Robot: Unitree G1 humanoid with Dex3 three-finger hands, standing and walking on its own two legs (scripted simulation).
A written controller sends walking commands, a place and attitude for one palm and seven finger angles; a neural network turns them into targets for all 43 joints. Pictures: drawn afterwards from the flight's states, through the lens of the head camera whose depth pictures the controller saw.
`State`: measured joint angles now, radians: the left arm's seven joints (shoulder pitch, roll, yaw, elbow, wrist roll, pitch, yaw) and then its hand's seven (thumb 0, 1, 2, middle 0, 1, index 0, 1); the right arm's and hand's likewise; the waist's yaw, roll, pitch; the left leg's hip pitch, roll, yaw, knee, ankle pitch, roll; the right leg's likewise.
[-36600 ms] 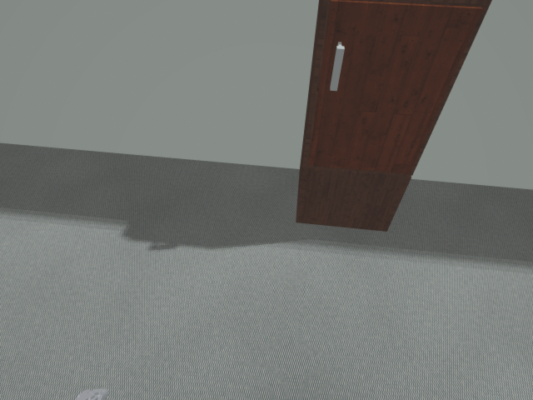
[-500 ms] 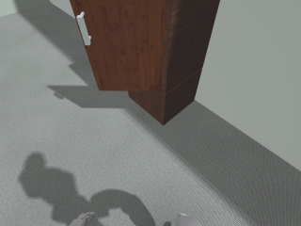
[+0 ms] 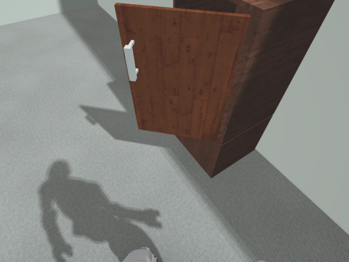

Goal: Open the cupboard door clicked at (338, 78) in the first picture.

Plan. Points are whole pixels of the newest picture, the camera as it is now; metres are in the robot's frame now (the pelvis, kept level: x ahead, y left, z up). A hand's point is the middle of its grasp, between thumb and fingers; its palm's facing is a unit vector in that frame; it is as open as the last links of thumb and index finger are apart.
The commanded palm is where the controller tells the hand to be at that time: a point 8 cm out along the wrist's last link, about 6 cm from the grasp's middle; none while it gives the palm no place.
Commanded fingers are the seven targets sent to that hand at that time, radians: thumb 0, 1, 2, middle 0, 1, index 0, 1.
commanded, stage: take the last steps up to it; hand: left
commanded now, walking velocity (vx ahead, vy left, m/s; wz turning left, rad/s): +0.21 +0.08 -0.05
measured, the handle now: (132, 60) +0.72 +0.24 +0.05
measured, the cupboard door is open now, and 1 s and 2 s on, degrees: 46 46 46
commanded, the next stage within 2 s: come to a stop and stand still in 0.16 s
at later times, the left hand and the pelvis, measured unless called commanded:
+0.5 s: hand (109, 225) +0.22 +0.22 -0.17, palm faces -0.05 -0.97 -0.24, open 7.3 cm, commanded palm none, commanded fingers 0.00 0.90 0.90 -0.20 -0.30 -0.20 -0.30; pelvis +0.13 +0.04 -0.01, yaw -4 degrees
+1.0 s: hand (106, 250) +0.16 +0.21 -0.18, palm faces +0.01 -0.97 -0.26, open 7.4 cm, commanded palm none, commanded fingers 0.00 0.90 0.90 -0.20 -0.30 -0.20 -0.30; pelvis +0.11 +0.02 -0.02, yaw -1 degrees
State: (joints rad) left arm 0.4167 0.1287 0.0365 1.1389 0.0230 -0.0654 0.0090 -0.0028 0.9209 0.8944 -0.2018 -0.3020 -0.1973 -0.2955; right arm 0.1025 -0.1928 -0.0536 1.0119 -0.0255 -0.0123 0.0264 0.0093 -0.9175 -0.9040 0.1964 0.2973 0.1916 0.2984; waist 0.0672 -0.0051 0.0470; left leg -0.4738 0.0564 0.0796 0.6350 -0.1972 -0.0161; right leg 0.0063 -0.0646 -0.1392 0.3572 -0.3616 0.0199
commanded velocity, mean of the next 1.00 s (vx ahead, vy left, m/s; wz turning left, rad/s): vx -0.05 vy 0.00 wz -0.02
